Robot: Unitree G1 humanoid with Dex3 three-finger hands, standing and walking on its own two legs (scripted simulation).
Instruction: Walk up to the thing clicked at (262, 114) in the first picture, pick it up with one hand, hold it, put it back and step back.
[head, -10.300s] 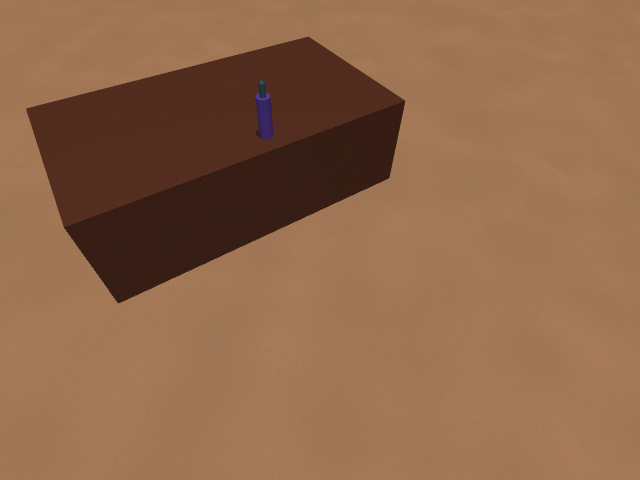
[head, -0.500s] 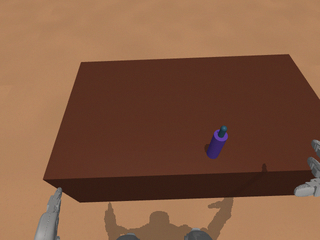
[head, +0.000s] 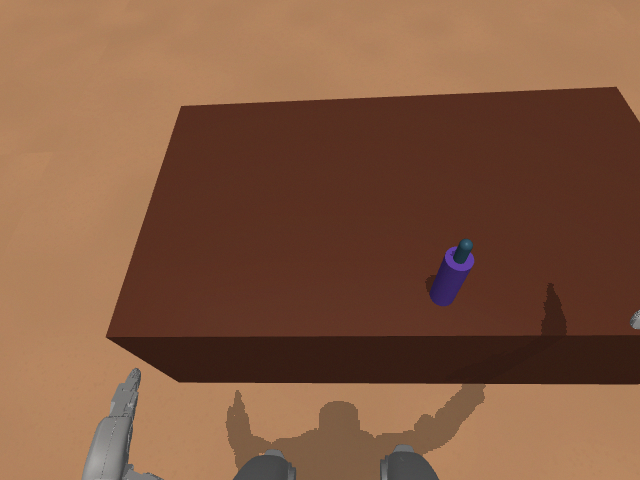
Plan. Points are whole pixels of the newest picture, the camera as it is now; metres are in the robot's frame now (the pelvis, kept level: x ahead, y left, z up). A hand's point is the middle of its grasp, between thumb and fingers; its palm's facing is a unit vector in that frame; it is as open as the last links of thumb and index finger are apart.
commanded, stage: go down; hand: right
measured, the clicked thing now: (453, 271) +0.48 -0.21 -0.20
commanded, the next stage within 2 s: approach in 0.26 s
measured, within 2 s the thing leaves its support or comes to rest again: neither
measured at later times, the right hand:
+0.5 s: hand out of the picture +0.38 -0.38 +0.04, palm faces +0.24 +0.97 -0.05, open 17.7 cm
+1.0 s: hand (523, 287) +0.43 -0.31 -0.17, palm faces +0.19 +0.98 +0.03, open 17.7 cm
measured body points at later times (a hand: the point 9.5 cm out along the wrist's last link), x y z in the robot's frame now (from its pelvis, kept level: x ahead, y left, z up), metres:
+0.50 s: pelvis +0.00 +0.00 -0.01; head +0.10 -0.05 +0.43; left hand +0.16 +0.26 -0.05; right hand +0.37 -0.43 +0.05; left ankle +0.00 +0.15 -0.69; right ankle +0.02 -0.12 -0.69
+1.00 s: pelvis -0.04 +0.00 -0.12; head +0.16 -0.09 +0.28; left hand +0.13 +0.27 -0.05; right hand +0.42 -0.36 -0.17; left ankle +0.00 +0.15 -0.69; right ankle +0.02 -0.12 -0.69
